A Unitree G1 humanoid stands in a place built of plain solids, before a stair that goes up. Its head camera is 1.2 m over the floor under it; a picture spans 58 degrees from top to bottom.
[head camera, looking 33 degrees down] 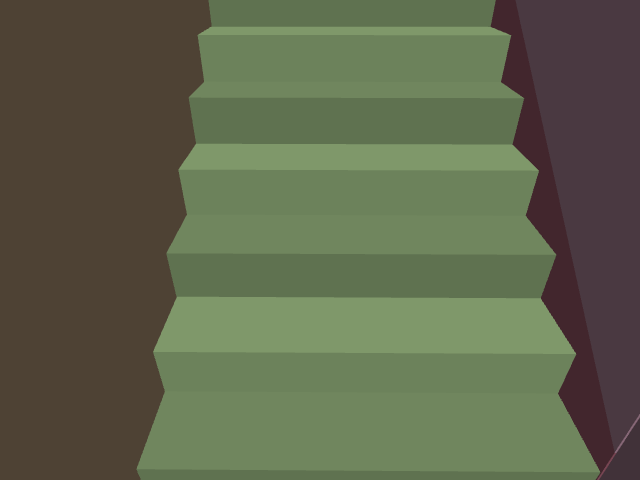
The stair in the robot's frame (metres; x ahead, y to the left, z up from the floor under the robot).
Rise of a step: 0.16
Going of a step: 0.23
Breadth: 1.13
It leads straight ahead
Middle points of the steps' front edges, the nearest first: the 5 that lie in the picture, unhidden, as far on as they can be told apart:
0.80 -0.12 0.33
1.02 -0.12 0.49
1.25 -0.12 0.65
1.48 -0.12 0.81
1.70 -0.12 0.97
